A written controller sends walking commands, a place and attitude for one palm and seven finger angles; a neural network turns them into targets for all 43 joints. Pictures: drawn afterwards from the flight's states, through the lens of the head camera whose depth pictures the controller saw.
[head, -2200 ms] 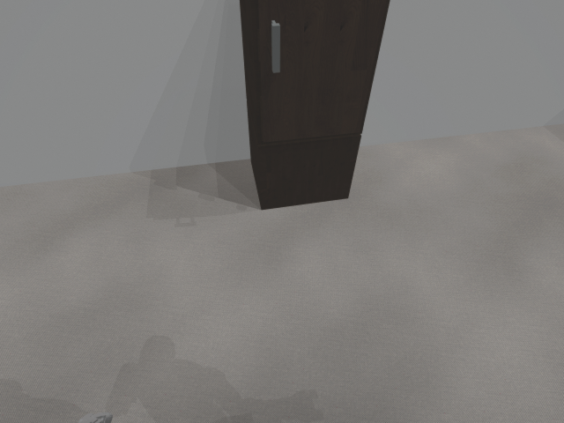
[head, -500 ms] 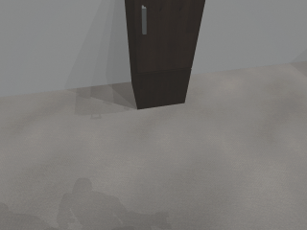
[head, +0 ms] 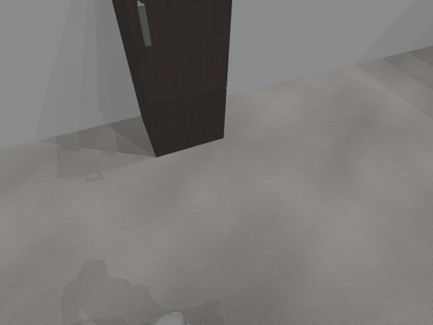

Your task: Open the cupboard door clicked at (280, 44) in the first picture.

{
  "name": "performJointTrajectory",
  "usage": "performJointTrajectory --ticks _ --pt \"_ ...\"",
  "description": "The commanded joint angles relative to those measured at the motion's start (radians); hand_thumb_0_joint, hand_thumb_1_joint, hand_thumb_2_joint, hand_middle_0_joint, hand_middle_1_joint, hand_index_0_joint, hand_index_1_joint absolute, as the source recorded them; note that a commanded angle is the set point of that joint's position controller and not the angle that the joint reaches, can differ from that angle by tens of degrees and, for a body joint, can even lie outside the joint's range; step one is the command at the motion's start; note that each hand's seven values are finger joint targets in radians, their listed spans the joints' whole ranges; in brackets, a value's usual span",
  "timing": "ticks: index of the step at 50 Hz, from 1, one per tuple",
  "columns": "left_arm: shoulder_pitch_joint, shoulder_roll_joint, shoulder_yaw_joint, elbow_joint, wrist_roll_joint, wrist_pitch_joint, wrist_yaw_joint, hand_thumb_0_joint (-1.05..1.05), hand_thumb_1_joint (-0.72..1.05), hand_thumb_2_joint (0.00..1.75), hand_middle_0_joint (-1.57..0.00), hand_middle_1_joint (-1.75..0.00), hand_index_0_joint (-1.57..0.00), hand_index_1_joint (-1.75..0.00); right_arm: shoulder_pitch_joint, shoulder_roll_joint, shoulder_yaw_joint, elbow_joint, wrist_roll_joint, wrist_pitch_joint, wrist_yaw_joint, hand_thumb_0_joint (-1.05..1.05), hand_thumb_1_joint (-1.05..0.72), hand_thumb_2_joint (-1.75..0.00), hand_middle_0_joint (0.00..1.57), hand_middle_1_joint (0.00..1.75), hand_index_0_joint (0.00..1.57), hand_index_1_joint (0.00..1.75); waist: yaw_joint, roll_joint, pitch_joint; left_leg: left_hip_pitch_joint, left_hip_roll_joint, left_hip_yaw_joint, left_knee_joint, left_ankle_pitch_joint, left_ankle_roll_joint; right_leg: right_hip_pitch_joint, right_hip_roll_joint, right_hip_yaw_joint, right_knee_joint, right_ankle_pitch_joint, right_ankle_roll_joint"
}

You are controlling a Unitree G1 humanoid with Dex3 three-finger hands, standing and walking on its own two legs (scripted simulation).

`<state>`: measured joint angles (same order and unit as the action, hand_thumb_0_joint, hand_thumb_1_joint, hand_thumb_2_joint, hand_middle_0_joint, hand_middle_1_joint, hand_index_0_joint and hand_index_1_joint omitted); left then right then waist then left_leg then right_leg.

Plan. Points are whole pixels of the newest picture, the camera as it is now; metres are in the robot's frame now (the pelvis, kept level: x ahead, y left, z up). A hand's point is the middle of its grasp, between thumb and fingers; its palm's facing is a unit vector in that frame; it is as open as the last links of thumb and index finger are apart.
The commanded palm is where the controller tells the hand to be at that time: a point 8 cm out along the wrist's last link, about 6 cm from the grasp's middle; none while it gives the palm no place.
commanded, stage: walk to a spot facing it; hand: left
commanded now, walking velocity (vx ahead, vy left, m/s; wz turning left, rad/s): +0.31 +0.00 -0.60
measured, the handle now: (143, 23) +1.08 +0.41 +0.03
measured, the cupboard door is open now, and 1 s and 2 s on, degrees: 0 0 0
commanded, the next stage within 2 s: turn to face it in 1.56 s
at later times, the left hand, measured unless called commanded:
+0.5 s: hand (167, 228) +0.36 +0.17 -0.17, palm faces -0.35 -0.92 -0.17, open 7.4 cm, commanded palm none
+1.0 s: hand (202, 186) +0.51 +0.10 -0.17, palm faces -0.49 -0.84 -0.23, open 7.3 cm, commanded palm none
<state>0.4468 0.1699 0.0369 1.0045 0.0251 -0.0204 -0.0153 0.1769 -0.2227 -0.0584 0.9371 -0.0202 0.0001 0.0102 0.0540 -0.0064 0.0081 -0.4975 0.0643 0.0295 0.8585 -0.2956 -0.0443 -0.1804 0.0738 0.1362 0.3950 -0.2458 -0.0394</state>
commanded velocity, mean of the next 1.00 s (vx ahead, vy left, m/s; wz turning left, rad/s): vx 0.31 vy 0.00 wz -0.56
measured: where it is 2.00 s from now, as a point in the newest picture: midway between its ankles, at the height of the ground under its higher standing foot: (261, 258)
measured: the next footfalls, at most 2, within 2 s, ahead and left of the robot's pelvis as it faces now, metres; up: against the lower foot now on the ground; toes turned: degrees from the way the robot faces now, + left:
left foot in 0.10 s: +0.11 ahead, +0.14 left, +0.00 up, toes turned -1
right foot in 0.62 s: +0.33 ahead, -0.13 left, +0.00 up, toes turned -32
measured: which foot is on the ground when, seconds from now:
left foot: up 0.00-0.08, down 0.10-0.62, up 0.64-1.00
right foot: down 0.00-0.10, up 0.12-0.60, down 0.62-1.00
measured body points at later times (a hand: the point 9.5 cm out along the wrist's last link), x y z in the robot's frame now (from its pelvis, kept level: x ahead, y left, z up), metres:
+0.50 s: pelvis +0.17 +0.03 -0.01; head +0.21 +0.04 +0.44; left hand +0.38 +0.22 -0.15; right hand +0.01 -0.16 -0.14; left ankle +0.07 +0.14 -0.74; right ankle +0.24 -0.13 -0.69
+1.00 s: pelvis +0.37 -0.06 -0.01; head +0.39 -0.07 +0.44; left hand +0.53 +0.14 -0.15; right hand +0.36 -0.32 -0.14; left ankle +0.53 +0.02 -0.71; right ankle +0.29 -0.11 -0.74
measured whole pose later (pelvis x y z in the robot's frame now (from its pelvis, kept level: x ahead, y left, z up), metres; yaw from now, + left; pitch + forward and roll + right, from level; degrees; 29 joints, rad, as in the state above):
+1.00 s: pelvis +0.37 -0.06 -0.01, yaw -35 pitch +1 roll -1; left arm 0.31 0.22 0.07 0.97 0.02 -0.05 -0.01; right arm 0.12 -0.17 -0.04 0.90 -0.03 -0.03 0.01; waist 0.04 0.00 0.02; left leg -0.55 0.13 0.04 0.79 -0.25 -0.06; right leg -0.19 0.09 0.03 0.47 -0.30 -0.07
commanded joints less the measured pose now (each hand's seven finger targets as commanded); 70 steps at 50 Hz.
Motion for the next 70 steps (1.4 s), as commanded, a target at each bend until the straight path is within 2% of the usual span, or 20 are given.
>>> performJointTrajectory --ticks 1,4,5,6,9,13,25,29,30,31,32,35,38,48,52,53,54,55,60,70 --pt "-0.024 0.216 0.069 -0.08 0.006 -0.018 0.018 0.0 0.9 0.9 -0.2 -0.3 -0.2 -0.3 -0.086 -0.05 -0.01 -0.123 0.012 -0.058 -0.005 0.0 -0.9 -0.9 0.2 0.3 0.2 0.3 -0.01 -0.147 -0.002 0.081 -0.033 0.003 -0.195 -0.038 0.006 -0.02 -0.237 0.286 -0.097 0.025 -0.152" --pt "-0.085 0.164 0.068 -0.101 -0.004 -0.01 0.011 0.0 0.9 0.9 -0.2 -0.3 -0.2 -0.3 0.142 -0.126 -0.026 -0.043 0.013 -0.077 -0.035 0.0 -0.9 -0.9 0.2 0.3 0.2 0.3 -0.112 0.009 -0.064 0.581 0.035 -0.063 -0.467 -0.009 0.027 -0.311 -0.1 0.179 0.168 -0.03 -0.07" --pt "-0.069 0.103 0.062 -0.115 -0.014 -0.009 -0.003 0.0 0.9 0.9 -0.2 -0.3 -0.2 -0.3 0.269 -0.247 -0.054 -0.017 -0.001 -0.076 -0.041 0.0 -0.9 -0.9 0.2 0.3 0.2 0.3 -0.155 0.312 -0.143 0.745 0.331 -0.414 -0.566 -0.207 0.108 -0.51 0.02 0.014 0.478 -0.28 -0.013" --pt "-0.11 0.112 0.065 -0.142 -0.006 -0.019 -0.008 0.0 0.9 0.9 -0.2 -0.3 -0.2 -0.3 0.306 -0.265 -0.051 -0.021 -0.002 -0.07 -0.039 0.0 -0.9 -0.9 0.2 0.3 0.2 0.3 -0.155 0.266 -0.082 0.654 0.46 -0.552 -0.654 -0.288 0.181 -0.573 -0.019 -0.07 0.656 -0.327 0.015" --pt "-0.165 0.116 0.075 -0.104 0.013 -0.001 -0.029 0.0 0.9 0.9 -0.2 -0.3 -0.2 -0.3 0.151 -0.099 -0.009 -0.028 -0.002 -0.081 -0.038 0.0 -0.9 -0.9 0.2 0.3 0.2 0.3 -0.069 0.129 0.109 0.369 0.316 -0.275 -0.694 -0.146 0.119 -0.553 -0.138 -0.088 0.824 -0.088 0.029" --pt "-0.147 0.071 0.064 -0.093 0.014 0.029 -0.038 0.0 0.9 0.9 -0.2 -0.3 -0.2 -0.3 0.19 -0.058 0.005 0.005 0.005 -0.104 -0.048 0.0 -0.9 -0.9 0.2 0.3 0.2 0.3 -0.034 0.14 0.074 0.398 0.243 0.0 -0.641 0.29 0.095 -0.544 -0.155 -0.125 0.849 0.046 0.058" --pt "-0.478 0.047 0.029 -0.196 0.007 0.025 -0.045 0.0 0.9 0.9 -0.2 -0.3 -0.2 -0.3 0.367 -0.078 0.002 0.104 -0.008 -0.089 -0.048 0.0 -0.9 -0.9 0.2 0.3 0.2 0.3 -0.106 0.116 0.128 0.586 0.26 0.221 -0.547 0.82 0.13 -0.473 -0.09 -0.313 0.342 0.055 -0.001" --pt "-0.179 0.136 0.057 -0.115 0.012 0.002 -0.032 0.0 0.9 0.9 -0.2 -0.3 -0.2 -0.3 0.296 -0.148 -0.011 0.072 0.003 -0.08 -0.04 0.0 -0.9 -0.9 0.2 0.3 0.2 0.3 0.047 0.172 -0.067 0.487 0.242 0.298 -0.082 1.024 0.08 0.015 -0.001 -0.357 0.201 0.037 -0.074" --pt "-0.061 0.218 0.075 -0.082 0.014 -0.007 -0.022 0.0 0.9 0.9 -0.2 -0.3 -0.2 -0.3 0.295 -0.119 -0.005 0.053 0.018 -0.077 -0.027 0.0 -0.9 -0.9 0.2 0.3 0.2 0.3 0.103 0.063 -0.162 0.222 0.221 0.281 0.194 0.687 0.049 0.336 -0.126 -0.212 0.157 0.12 -0.126" --pt "0.037 0.321 0.096 -0.073 0.0 -0.015 -0.007 0.0 0.9 0.9 -0.2 -0.3 -0.2 -0.3 0.306 -0.044 0.004 0.011 0.032 -0.08 -0.028 0.0 -0.9 -0.9 0.2 0.3 0.2 0.3 0.101 -0.132 -0.293 -0.108 0.039 0.224 0.581 -0.262 -0.014 0.557 -0.462 0.348 0.099 0.302 -0.281" --pt "0.039 0.359 0.103 -0.072 -0.026 -0.006 0.005 0.0 0.9 0.9 -0.2 -0.3 -0.2 -0.3 0.177 -0.063 -0.003 -0.033 0.023 -0.084 -0.038 0.0 -0.9 -0.9 0.2 0.3 0.2 0.3 0.113 -0.05 -0.224 -0.213 0.045 0.057 0.67 -0.289 0.007 0.465 -0.514 0.423 -0.009 0.417 -0.328" --pt "-0.205 0.23 0.068 -0.134 -0.019 -0.015 0.019 0.0 0.9 0.9 -0.2 -0.3 -0.2 -0.3 0.175 -0.071 -0.01 -0.012 -0.002 -0.055 -0.028 0.0 -0.9 -0.9 0.2 0.3 0.2 0.3 -0.031 0.031 -0.028 -0.125 0.143 -0.027 0.548 -0.056 0.0 0.016 -0.392 0.22 -0.124 0.043 -0.214" --pt "-0.232 0.194 0.056 -0.123 -0.003 -0.037 0.017 0.0 0.9 0.9 -0.2 -0.3 -0.2 -0.3 0.236 -0.027 -0.003 0.013 -0.009 -0.028 -0.024 0.0 -0.9 -0.9 0.2 0.3 0.2 0.3 -0.101 0.008 -0.006 -0.033 0.135 0.001 0.378 -0.009 -0.019 -0.159 -0.289 0.066 -0.137 0.154 -0.168" --pt "-0.105 0.204 0.067 -0.094 -0.003 -0.041 0.009 0.0 0.9 0.9 -0.2 -0.3 -0.2 -0.3 -0.072 -0.023 -0.003 -0.111 -0.002 -0.056 0.0 0.0 -0.9 -0.9 0.2 0.3 0.2 0.3 -0.008 -0.122 0.008 -0.029 0.032 0.035 -0.103 0.041 -0.021 -0.02 -0.242 0.139 -0.068 0.241 -0.156" --pt "-0.126 0.209 0.074 -0.106 -0.009 -0.029 0.015 0.0 0.9 0.9 -0.2 -0.3 -0.2 -0.3 -0.017 -0.064 -0.011 -0.101 0.002 -0.071 -0.015 0.0 -0.9 -0.9 0.2 0.3 0.2 0.3 -0.057 -0.104 -0.026 0.253 -0.012 0.052 -0.365 0.08 -0.002 -0.058 -0.208 0.144 0.087 0.332 -0.108" --pt "-0.139 0.182 0.071 -0.117 -0.016 -0.028 0.013 0.0 0.9 0.9 -0.2 -0.3 -0.2 -0.3 0.104 -0.12 -0.022 -0.063 -0.003 -0.078 -0.029 0.0 -0.9 -0.9 0.2 0.3 0.2 0.3 -0.115 -0.02 -0.087 0.513 0.06 -0.013 -0.447 0.134 0.026 -0.197 -0.145 0.094 0.259 0.317 -0.064" --pt "-0.092 0.119 0.063 -0.124 -0.027 -0.026 0.002 0.0 0.9 0.9 -0.2 -0.3 -0.2 -0.3 0.226 -0.243 -0.048 -0.034 -0.018 -0.08 -0.034 0.0 -0.9 -0.9 0.2 0.3 0.2 0.3 -0.144 0.26 -0.208 0.758 0.38 -0.344 -0.459 0.271 0.135 -0.423 -0.011 -0.062 0.566 -0.138 0.005" --pt "-0.096 0.133 0.057 -0.133 -0.018 -0.031 0.002 0.0 0.9 0.9 -0.2 -0.3 -0.2 -0.3 0.253 -0.249 -0.039 -0.045 -0.006 -0.062 -0.03 0.0 -0.9 -0.9 0.2 0.3 0.2 0.3 -0.144 0.27 -0.192 0.685 0.499 -0.401 -0.506 0.288 0.211 -0.467 -0.044 -0.109 0.781 -0.382 0.025" --pt "-0.123 0.098 0.068 -0.099 -0.001 0.026 -0.022 0.0 0.9 0.9 -0.2 -0.3 -0.2 -0.3 0.035 -0.087 0.003 -0.061 -0.001 -0.068 -0.041 0.0 -0.9 -0.9 0.2 0.3 0.2 0.3 -0.035 0.142 0.024 0.314 0.317 -0.008 -0.564 0.418 0.136 -0.421 -0.162 -0.147 0.882 -0.124 0.076" --pt "-0.3 0.056 0.062 -0.166 0.002 0.064 -0.022 0.0 0.9 0.9 -0.2 -0.3 -0.2 -0.3 0.117 -0.117 -0.032 -0.01 -0.005 -0.039 -0.037 0.0 -0.9 -0.9 0.2 0.3 0.2 0.3 -0.085 0.188 0.035 0.379 0.307 0.201 -0.506 0.495 0.142 -0.358 -0.162 -0.247 0.491 -0.047 0.094"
